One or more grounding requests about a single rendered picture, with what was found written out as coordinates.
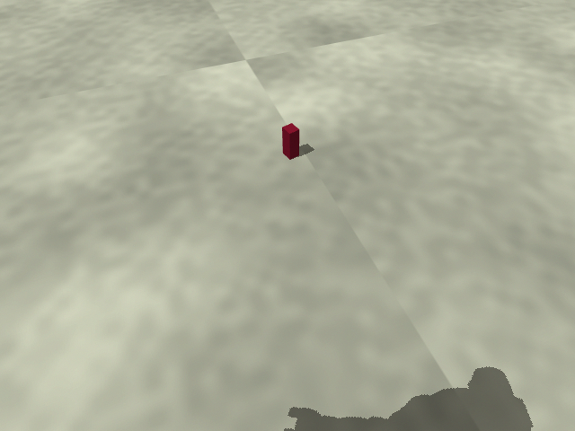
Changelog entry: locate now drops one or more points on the carton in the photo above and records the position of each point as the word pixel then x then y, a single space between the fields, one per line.
pixel 290 139

